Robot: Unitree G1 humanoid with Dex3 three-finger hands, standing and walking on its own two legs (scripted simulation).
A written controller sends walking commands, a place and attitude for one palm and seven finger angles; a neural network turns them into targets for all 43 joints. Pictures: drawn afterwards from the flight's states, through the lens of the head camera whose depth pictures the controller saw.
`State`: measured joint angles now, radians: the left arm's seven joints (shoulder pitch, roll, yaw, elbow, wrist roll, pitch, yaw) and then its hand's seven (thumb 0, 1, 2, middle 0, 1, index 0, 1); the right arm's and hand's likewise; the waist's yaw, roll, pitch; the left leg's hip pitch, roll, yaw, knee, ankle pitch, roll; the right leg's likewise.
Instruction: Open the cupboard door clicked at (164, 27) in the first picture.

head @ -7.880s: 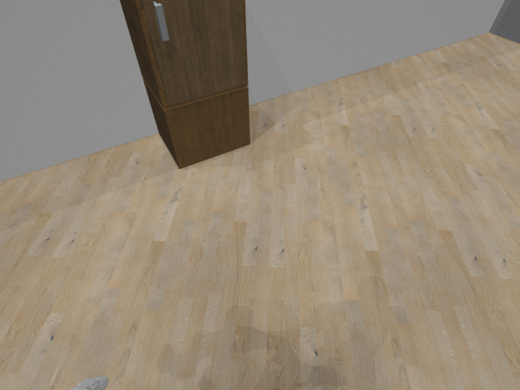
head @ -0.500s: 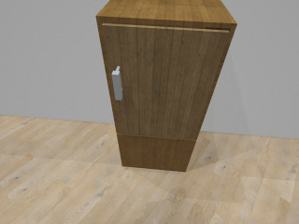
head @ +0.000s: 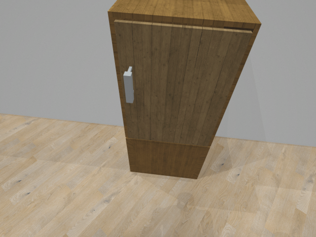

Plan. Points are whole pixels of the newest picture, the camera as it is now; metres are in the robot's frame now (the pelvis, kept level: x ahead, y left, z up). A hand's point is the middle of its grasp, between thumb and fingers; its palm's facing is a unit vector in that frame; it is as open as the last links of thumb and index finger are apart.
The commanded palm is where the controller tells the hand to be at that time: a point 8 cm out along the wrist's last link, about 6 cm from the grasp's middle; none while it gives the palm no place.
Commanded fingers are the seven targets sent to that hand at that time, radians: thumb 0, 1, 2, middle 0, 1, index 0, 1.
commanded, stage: look again from close up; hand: left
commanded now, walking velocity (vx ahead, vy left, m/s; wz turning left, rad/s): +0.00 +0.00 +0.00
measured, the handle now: (130, 84) +0.63 +0.15 +0.03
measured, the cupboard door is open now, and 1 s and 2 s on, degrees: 0 0 0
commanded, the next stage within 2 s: shuffle to correct the standing spot in 0.26 s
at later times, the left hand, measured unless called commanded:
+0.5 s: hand out of the picture +0.00 +0.16 -0.18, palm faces +0.03 -0.99 -0.16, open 7.4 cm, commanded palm none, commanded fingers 0.00 0.90 0.90 -0.20 -0.30 -0.20 -0.30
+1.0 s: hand out of the picture +0.06 +0.14 -0.18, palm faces +0.06 -0.99 -0.15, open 7.4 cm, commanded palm none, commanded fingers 0.00 0.90 0.90 -0.20 -0.30 -0.20 -0.30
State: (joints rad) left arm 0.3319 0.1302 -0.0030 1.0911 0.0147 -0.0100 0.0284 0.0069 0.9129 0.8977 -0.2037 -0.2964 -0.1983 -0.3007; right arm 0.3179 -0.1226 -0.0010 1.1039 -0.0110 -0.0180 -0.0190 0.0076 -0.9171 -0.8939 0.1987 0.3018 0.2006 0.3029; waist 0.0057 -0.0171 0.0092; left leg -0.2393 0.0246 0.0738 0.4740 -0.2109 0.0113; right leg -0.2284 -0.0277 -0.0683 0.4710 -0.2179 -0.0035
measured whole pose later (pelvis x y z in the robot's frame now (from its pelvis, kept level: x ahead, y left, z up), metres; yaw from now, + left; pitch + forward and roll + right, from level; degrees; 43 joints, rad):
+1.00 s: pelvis +0.08 -0.01 +0.00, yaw -1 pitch +0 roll +0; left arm 0.32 0.11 0.02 1.07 0.02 0.00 0.05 0.01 0.91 0.90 -0.21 -0.30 -0.20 -0.30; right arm 0.22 -0.15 -0.03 1.07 0.00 -0.02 -0.05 0.01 -0.94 -0.89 0.20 0.30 0.20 0.30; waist 0.02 -0.03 0.06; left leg -0.21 0.02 0.12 0.50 -0.29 0.02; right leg -0.18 -0.02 -0.06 0.55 -0.34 0.00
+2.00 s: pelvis +0.04 +0.00 +0.00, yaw +0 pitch -1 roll +0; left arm 0.31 0.13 -0.01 1.08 0.02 -0.02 0.04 0.01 0.91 0.90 -0.20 -0.30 -0.20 -0.30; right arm 0.33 -0.14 0.00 1.08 -0.02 -0.01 -0.01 0.02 -0.94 -0.89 0.20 0.30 0.20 0.30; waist 0.00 0.04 0.00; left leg -0.26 0.00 0.10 0.51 -0.24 0.04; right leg -0.21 -0.04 -0.07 0.53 -0.31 0.00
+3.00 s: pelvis +0.03 +0.00 +0.00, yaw +0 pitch -1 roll +0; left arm 0.31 0.18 -0.01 1.07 0.01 0.00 0.03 0.01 0.91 0.90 -0.20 -0.30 -0.20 -0.30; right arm 0.28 -0.17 0.00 1.08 -0.01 -0.02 -0.01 0.00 -0.91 -0.89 0.20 0.30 0.20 0.30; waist 0.01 -0.01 0.01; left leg -0.24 0.00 0.09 0.46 -0.20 0.04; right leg -0.18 -0.03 -0.07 0.47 -0.26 0.00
